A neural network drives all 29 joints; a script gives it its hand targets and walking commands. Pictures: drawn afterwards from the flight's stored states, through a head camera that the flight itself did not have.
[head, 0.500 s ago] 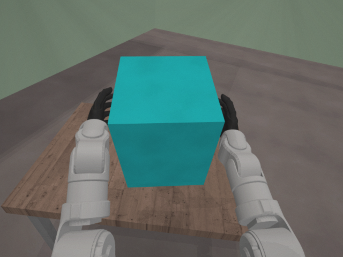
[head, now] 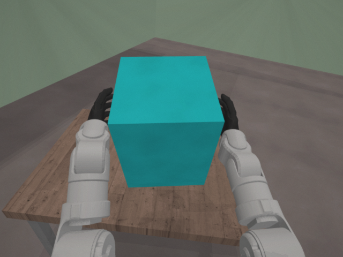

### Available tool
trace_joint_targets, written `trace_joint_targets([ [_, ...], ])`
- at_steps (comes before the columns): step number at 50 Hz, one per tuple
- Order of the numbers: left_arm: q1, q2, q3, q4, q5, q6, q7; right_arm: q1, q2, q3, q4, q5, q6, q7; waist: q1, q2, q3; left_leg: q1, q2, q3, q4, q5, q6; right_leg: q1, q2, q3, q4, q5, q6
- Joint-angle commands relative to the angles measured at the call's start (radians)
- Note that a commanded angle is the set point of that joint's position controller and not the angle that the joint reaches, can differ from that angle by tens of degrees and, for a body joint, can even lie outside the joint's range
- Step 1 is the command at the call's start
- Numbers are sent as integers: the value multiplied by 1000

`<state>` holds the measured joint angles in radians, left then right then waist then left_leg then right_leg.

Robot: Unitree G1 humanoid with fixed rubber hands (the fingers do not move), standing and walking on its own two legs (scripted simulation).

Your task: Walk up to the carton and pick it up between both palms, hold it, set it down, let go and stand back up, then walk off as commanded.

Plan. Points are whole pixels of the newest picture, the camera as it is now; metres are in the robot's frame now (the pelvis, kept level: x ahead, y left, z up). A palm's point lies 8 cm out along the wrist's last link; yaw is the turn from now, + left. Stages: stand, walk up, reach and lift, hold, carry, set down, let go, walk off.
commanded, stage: hold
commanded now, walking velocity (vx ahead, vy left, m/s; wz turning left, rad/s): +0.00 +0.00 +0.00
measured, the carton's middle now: (165, 125) +0.40 +0.01 +0.17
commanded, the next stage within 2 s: none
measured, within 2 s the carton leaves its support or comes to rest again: neither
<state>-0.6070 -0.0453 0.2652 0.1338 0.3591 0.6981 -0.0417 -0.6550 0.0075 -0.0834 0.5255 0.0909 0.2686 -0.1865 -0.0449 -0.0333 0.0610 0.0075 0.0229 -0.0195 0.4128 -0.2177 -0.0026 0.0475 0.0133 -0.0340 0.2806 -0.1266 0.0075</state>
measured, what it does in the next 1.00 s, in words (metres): stands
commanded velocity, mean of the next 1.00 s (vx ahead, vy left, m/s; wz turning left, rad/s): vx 0.00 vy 0.00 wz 0.00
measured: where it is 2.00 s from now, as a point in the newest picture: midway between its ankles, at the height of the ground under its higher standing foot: outside the picture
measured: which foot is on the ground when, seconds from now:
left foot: down 0.00-1.00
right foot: down 0.00-1.00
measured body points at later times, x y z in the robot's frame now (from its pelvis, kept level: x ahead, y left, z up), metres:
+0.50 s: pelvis +0.00 +0.00 +0.00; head -0.06 +0.03 +0.44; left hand +0.36 +0.16 +0.21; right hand +0.37 -0.13 +0.20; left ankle +0.02 +0.11 -0.74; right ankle +0.03 -0.13 -0.74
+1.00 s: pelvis +0.00 +0.00 +0.00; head -0.05 +0.03 +0.45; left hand +0.37 +0.16 +0.19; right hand +0.38 -0.13 +0.19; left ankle +0.02 +0.11 -0.74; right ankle +0.03 -0.13 -0.74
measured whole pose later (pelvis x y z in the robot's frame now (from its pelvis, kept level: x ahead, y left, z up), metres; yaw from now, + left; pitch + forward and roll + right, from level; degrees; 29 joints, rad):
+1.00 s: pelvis +0.00 +0.00 +0.00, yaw +0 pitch -12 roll -2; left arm -0.61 -0.05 0.27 0.14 0.36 0.70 -0.05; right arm -0.65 0.01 -0.08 0.53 0.09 0.26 -0.19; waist -0.04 -0.03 0.08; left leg 0.01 0.02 -0.02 0.41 -0.22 0.00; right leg 0.05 0.01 -0.03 0.28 -0.13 0.01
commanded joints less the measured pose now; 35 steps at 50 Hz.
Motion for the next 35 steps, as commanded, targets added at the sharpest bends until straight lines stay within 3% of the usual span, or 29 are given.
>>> trace_joint_targets([
  [1,-575,-510,-382,-38,-126,-61,-161,-616,481,300,-167,39,-63,112,-91,49,-215,0,-52,50,-159,179,-30,69,33,-71,-34,6,-1],
  [5,-575,-504,-350,-36,-100,-44,-184,-620,473,283,-154,44,-53,116,-88,50,-190,-8,-53,56,-173,161,-29,86,33,-73,-38,-7,0],
  [8,-607,-528,-409,-97,-141,-57,-175,-655,481,305,-216,53,-73,117,-101,60,-289,18,-47,51,-151,210,-41,91,43,-79,-26,27,-6],
  [10,-628,-549,-449,-132,-177,-74,-160,-709,514,350,-303,79,-93,116,-89,55,-378,37,-49,48,-127,274,-44,96,47,-78,-15,70,-1],
  [11,-639,-544,-458,-141,-175,-81,-154,-695,515,352,-285,77,-92,115,-87,73,-384,52,-54,47,-120,282,-46,88,43,-73,-19,63,-3],
  [12,-665,-574,-506,-183,-204,-90,-142,-695,512,356,-305,82,-99,116,-108,94,-425,75,-47,35,-106,313,-62,77,47,-76,-15,74,-7],
  [15,-631,-568,-514,-169,-215,-99,-132,-702,526,391,-350,83,-107,109,-91,59,-462,98,-54,40,-89,346,-50,76,48,-75,-11,115,2],
  [18,-576,-553,-489,-155,-189,-85,-137,-652,510,390,-324,87,-96,98,-92,61,-404,89,-57,37,-85,379,-49,99,50,-77,-12,148,5],
  [23,-489,-504,-373,-41,-104,-37,-178,-551,454,306,-183,58,-49,97,-110,47,-192,31,-53,46,-142,244,-36,97,39,-69,-39,55,4],
  [25,-513,-496,-350,-48,-90,-26,-195,-594,460,311,-201,67,-44,98,-87,44,-193,9,-59,55,-156,199,-25,117,35,-64,-40,33,3],
  [27,-553,-496,-353,-51,-99,-26,-200,-625,461,301,-193,66,-44,102,-87,56,-200,-10,-58,60,-171,146,-26,98,37,-67,-40,-5,-3],
  [31,-658,-532,-426,-117,-163,-65,-171,-716,507,328,-268,66,-76,113,-88,51,-333,-7,-53,53,-151,168,-33,91,40,-74,-23,2,-5],
  [32,-677,-553,-461,-142,-188,-74,-157,-731,504,330,-294,70,-86,116,-99,73,-377,14,-46,48,-146,188,-44,69,41,-76,-19,12,-11],
  [35,-695,-573,-511,-165,-216,-99,-129,-738,527,362,-328,73,-103,120,-92,81,-449,59,-49,40,-113,256,-53,52,45,-80,-15,43,-8],
])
